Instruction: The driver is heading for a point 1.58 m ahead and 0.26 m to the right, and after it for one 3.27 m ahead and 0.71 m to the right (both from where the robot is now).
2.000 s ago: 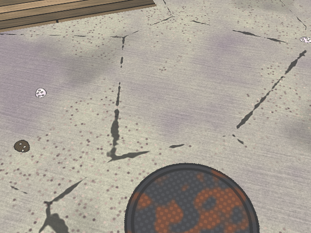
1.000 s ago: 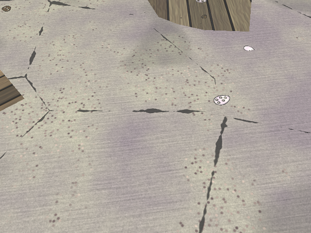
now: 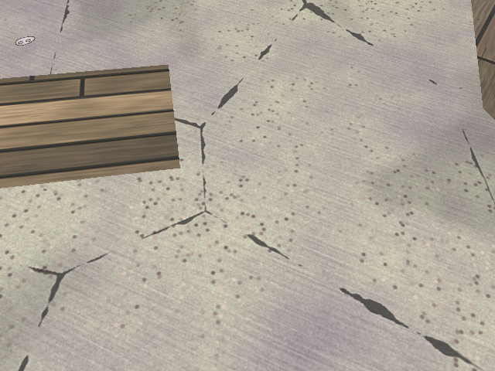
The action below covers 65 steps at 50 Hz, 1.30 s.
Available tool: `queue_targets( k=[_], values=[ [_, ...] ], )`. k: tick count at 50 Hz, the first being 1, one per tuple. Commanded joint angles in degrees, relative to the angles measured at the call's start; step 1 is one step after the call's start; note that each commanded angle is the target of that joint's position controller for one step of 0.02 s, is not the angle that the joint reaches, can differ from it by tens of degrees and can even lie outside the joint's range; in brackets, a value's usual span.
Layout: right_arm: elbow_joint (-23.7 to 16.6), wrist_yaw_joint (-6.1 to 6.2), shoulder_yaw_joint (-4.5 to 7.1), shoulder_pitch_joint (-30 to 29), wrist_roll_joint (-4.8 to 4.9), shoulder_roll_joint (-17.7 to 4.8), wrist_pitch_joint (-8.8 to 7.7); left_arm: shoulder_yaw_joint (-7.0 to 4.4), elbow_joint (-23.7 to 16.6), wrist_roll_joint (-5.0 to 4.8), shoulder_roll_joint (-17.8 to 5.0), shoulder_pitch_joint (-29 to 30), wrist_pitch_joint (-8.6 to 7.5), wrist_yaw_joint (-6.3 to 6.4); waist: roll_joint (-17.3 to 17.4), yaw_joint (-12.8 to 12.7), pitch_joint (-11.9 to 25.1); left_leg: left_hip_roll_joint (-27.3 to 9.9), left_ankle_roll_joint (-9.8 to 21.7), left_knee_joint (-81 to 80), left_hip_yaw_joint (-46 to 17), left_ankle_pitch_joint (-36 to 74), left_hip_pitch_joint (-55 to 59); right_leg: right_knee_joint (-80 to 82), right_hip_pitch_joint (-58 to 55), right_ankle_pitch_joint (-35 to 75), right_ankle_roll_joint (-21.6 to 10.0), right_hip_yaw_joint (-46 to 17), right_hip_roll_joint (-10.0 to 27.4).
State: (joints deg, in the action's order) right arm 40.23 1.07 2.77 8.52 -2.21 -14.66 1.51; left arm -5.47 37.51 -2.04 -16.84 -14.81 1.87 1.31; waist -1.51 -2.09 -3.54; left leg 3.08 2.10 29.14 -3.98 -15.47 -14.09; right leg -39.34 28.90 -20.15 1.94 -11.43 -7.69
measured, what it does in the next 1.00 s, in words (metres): steps on the spot: right foot, then left foot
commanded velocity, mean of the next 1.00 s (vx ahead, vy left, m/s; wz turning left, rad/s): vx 0.01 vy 0.00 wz -0.18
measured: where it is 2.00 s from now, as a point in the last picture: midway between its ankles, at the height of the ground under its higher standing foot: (260, 367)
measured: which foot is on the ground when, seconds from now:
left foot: down 0.00-0.36, up 0.38-0.80, down 0.82-1.00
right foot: up 0.00-0.34, down 0.36-0.84, up 0.86-1.00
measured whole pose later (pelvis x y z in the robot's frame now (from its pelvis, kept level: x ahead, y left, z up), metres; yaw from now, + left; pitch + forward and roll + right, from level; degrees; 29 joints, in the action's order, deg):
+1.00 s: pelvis +0.05 -0.02 +0.00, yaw -9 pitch +3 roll -3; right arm 37.0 1.4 4.3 15.7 1.1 -17.7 0.8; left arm -5.2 38.4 0.5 -17.9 -2.9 1.2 2.1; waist -2.1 1.5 -3.5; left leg 2.6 3.6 29.0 -4.0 -14.6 -16.9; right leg -64.8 31.2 -24.9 3.5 -3.7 -2.7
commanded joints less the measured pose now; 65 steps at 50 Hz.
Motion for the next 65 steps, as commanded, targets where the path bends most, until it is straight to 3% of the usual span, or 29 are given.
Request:
queue_targets(
  k=[1, 3, 10, 16, 17, 18, 19, 20, 21, 22, 23, 25, 28, 30, 33, 37, 40, 41, 42, 43, 44, 45, 47, 48, 51, 57, 60, 63, 65],
  values=[
    [-5.9, 1.47, 1.78, -7.4, 0.04, -5.7, -1.99, -3.39, -3.5, 0.55, -9.3, -1.4, -0.64, 0.51, 7.2, -0.5, 6.4, -19.4, 9.4, -10.9, -11.9, 17.2, 6.3, -24.2, 9.0, -5.4, 2.1, 3.1, 4.2],
    [-5.8, 1.88, 1.28, -7.8, 1.28, -5.3, -2.12, -2.45, -2.8, 1.07, -6.4, -3.3, 0.53, 0.57, 7.3, -0.4, 4.8, -17.2, 8.8, -10.1, -5.2, 25.5, 6.2, -33.4, 11.1, -1.7, 3.6, 5.4, 6.0],
    [-3.5, 1.81, 3.26, 0.8, 1.34, -10.9, -0.08, 0.73, -9.8, 0.57, -3.0, 7.4, 0.41, -2.28, 9.1, 6.0, 4.8, -19.1, 10.8, -8.6, 2.7, 30.6, 14.2, -14.3, 10.2, 2.3, 5.2, 12.6, 12.2],
    [-2.8, -0.37, 4.70, -1.1, 4.10, -12.7, -1.64, -0.66, -10.1, 0.43, -5.8, 5.3, 2.04, -3.16, 10.6, 2.9, 6.2, -21.5, 6.3, -1.2, 8.6, 34.4, 11.2, 2.7, -4.5, 3.1, -0.6, 17.2, 9.6],
    [-2.4, -0.53, 4.64, -1.5, 4.57, -11.8, -2.04, -1.45, -9.0, 0.57, -6.7, 1.9, 2.17, -2.87, 9.1, 0.5, 7.6, -20.0, 3.8, 5.2, 11.7, 35.1, 8.5, 9.3, -11.7, 8.0, -2.6, 17.6, 7.9],
    [-1.3, -0.92, 4.30, 1.1, 4.24, -10.1, -2.69, -3.13, -7.2, 0.94, -10.4, -4.2, 1.99, -1.78, 2.6, -2.2, 10.8, -16.0, -0.7, 16.9, 14.9, 29.4, -0.1, 15.1, -25.2, 21.9, -6.2, 12.7, 7.9],
    [-4.9, -1.24, 2.83, 1.6, 0.54, -5.6, -3.32, -5.15, -8.1, 0.95, -20.0, -6.3, 1.53, -0.59, -17.5, 0.3, 13.2, -7.6, -6.6, 36.4, 16.2, -16.6, -23.2, 11.6, -41.2, 55.6, -15.2, -11.3, 24.1],
    [-6.4, -1.10, 2.65, -2.9, -0.11, -7.0, -3.89, -4.33, -10.4, 2.96, -18.4, -4.1, -0.06, -1.23, -15.2, -2.9, 22.0, -2.7, -7.5, 46.6, 2.4, -25.3, -29.6, 14.8, -40.7, 50.3, -25.9, -23.6, 31.1],
    [-6.6, -0.86, 3.29, -7.0, 1.69, -9.6, -3.76, -3.40, -9.8, 2.81, -15.1, -2.6, -1.09, -1.85, -7.4, -4.0, 18.9, -4.4, -6.2, 47.4, -1.2, -21.5, -30.0, 16.8, -37.3, 42.6, -23.6, -17.8, 28.2],
    [-6.0, -0.32, 3.27, -6.0, 2.56, -9.6, -3.33, -2.46, -9.2, 1.78, -12.2, 1.4, -1.45, -1.42, -4.4, -1.0, 14.4, -5.9, -5.2, 44.2, -0.6, -16.3, -30.1, 16.8, -32.9, 37.3, -19.5, -11.7, 25.4],
    [-4.1, 0.41, 3.33, -3.8, 2.30, -9.8, -2.56, -1.37, -9.7, 0.82, -9.2, 5.5, -1.15, -0.90, -1.6, 0.8, 12.3, -7.3, -5.4, 40.3, 0.1, -12.7, -28.2, 16.6, -28.8, 34.6, -16.4, -7.2, 23.1],
    [-2.1, 0.53, 3.22, 0.0, 1.87, -9.4, -1.34, -0.04, -10.0, 1.69, -7.4, 9.6, -0.92, -0.15, -3.8, 3.1, 12.0, -6.6, -6.5, 37.4, 2.7, -7.6, -18.9, 17.1, -20.1, 37.2, -15.2, -1.3, 20.5],
    [0.1, 0.03, 1.32, 4.0, 2.46, -5.0, -0.71, 1.88, -7.4, 3.38, -3.0, 10.9, -1.71, -0.11, -4.4, 3.9, 12.6, -7.7, -7.1, 24.8, 3.2, -3.2, -9.1, 17.9, -15.9, 33.2, -13.8, 5.6, 17.9],
    [-0.8, -0.36, 0.79, 2.2, 2.75, -5.1, -0.48, 1.71, -5.4, 3.98, -4.1, 9.5, -2.05, -0.29, -6.5, 1.7, 10.3, -7.9, -6.6, 19.1, 3.7, -2.1, -5.9, 19.4, -14.0, 24.9, -14.3, 5.9, 18.9],
    [-3.3, -0.41, 2.22, 0.2, 3.58, -10.5, -0.10, 0.02, -4.0, 3.65, -9.2, 9.0, -1.25, -0.02, -7.1, 0.1, 5.1, -7.0, -5.3, 19.9, 4.9, -6.4, -10.2, 21.0, -14.0, 15.7, -16.2, 2.1, 23.0],
    [-4.4, -0.88, 2.13, 2.1, 3.55, -8.4, 0.14, -0.15, -3.0, 2.45, -8.2, 9.8, -0.84, 0.51, -5.6, 0.8, 4.3, -7.6, -3.9, 18.9, 5.8, -10.3, -12.5, 18.5, -18.6, 22.9, -16.0, 1.6, 26.1],
    [-4.0, -1.66, 2.34, 6.3, 3.78, -7.1, 0.07, -0.54, -2.8, 1.44, -7.8, 12.2, -0.37, 1.04, -4.8, 3.4, 6.6, -5.5, -1.7, 8.3, 8.6, -3.9, -6.7, 12.7, -19.9, 27.4, -12.5, 6.3, 24.8],
    [-3.6, -1.64, 2.76, 8.0, 3.56, -7.6, -0.06, -0.58, -2.2, 1.03, -6.9, 11.4, -0.19, 1.15, -3.1, 4.1, 6.6, -4.4, 0.0, 1.5, 7.7, 2.8, -3.1, 8.2, -18.3, 23.2, -9.4, 9.3, 22.4],
    [-4.0, -0.94, 4.24, 9.6, 3.23, -12.3, -0.30, -0.47, -2.1, 1.78, -5.1, 9.3, -0.21, 1.11, 7.4, 3.1, 6.8, -10.2, 3.8, -5.7, -4.6, 18.1, 3.0, -4.3, -11.1, 11.7, -3.9, 15.4, 16.8],
    [-5.7, -0.47, 5.98, 9.8, 2.46, -19.9, -0.97, 0.43, -6.2, 3.73, -2.7, 14.4, -0.69, 0.94, 22.6, 3.1, 5.2, -22.8, 15.1, -8.2, -28.1, 38.3, 11.1, -19.4, 8.4, -13.7, 2.3, 16.8, 4.9],
    [-6.3, -0.85, 5.32, 12.7, 0.52, -17.1, -1.98, 0.33, -6.9, 3.53, -3.6, 18.6, -1.45, 1.06, 15.9, 7.3, 10.4, -24.9, 20.0, -9.8, -31.0, 36.7, 14.2, -29.1, 12.5, -20.2, 1.9, 7.5, 3.8],
    [-6.3, -0.87, 4.93, 10.9, 0.62, -15.5, -2.84, -0.03, -6.3, 2.48, -4.3, 17.9, -1.68, 0.91, 10.7, 5.6, 9.9, -22.1, 17.5, -8.8, -26.4, 34.1, 14.8, -32.0, 13.5, -16.1, 0.9, 5.0, 5.3],
    [-7.5, 0.08, 4.50, 5.2, 3.46, -13.3, -2.45, -0.48, -4.7, 2.68, -5.1, 16.2, -1.66, 1.23, 4.9, 3.0, 8.7, -17.6, 12.1, -7.4, -20.1, 31.0, 13.7, -28.8, 14.1, -7.2, 0.9, 4.4, 7.0],
    [-8.0, 0.75, 4.07, 4.2, 4.06, -12.3, -1.85, -0.61, -4.4, 2.74, -5.0, 16.1, -1.74, 1.12, 5.6, 2.4, 9.2, -15.7, 11.0, -7.4, -18.3, 31.8, 12.5, -27.8, 11.6, -4.5, 1.4, 4.4, 6.9],
    [-8.9, 1.71, 4.28, 4.6, 3.54, -12.6, -0.60, -0.27, -3.2, 2.06, -3.7, 14.6, -2.11, 0.47, 6.5, 2.2, 10.4, -12.8, 10.4, -7.3, -17.7, 31.0, 12.9, -22.4, 9.4, 0.3, 2.8, 4.9, 4.6],
    [-10.5, 2.25, 5.14, 3.6, 3.55, -14.2, 0.62, -0.39, -2.3, 1.70, -4.0, 15.9, -2.82, 0.17, 9.8, 2.9, 8.6, -10.2, 9.0, -6.5, -23.2, 20.4, 8.7, -7.5, 4.6, 2.7, 3.9, 3.4, 2.4],
    [-10.8, 1.64, 4.84, 4.7, 4.08, -14.1, 0.32, -0.66, -2.2, 0.71, -5.0, 16.1, -4.35, -1.23, 12.0, 4.2, 8.1, -8.8, 9.6, -11.8, -28.7, -15.1, 3.6, -0.1, -0.3, 2.8, 2.5, 3.6, 2.6],
    [-11.5, 0.79, 4.13, 2.9, 3.89, -13.3, -0.46, -1.48, -2.0, -0.26, -6.2, 14.7, -6.76, -1.96, 14.2, 2.9, 5.3, -7.8, 9.4, -11.9, -31.9, -20.7, -2.7, 7.3, -9.7, 0.7, 1.2, 4.0, 3.1],
    [-12.1, 0.58, 2.82, 0.7, 3.79, -10.5, -0.70, -2.13, 0.5, -0.57, -6.2, 7.6, -7.95, -2.11, 12.2, -0.7, 5.8, -5.8, 7.2, -6.8, -28.7, -21.8, -8.5, 15.8, -21.8, 8.0, -0.4, 6.3, 5.4]
  ],
)
Keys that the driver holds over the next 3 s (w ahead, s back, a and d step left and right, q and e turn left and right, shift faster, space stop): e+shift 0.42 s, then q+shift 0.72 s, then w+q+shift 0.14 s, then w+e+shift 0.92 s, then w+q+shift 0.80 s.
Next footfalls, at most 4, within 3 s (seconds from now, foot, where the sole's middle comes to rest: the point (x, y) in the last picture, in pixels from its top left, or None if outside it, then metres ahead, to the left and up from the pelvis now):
0.36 right None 0.04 -0.17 -0.77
0.82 left None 0.10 0.05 -0.77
1.32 right None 0.16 -0.16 -0.77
1.66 left None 0.33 0.12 -0.77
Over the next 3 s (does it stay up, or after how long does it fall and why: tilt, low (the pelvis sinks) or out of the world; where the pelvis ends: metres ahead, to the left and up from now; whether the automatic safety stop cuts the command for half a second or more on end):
stays up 1.39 -0.35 -0.03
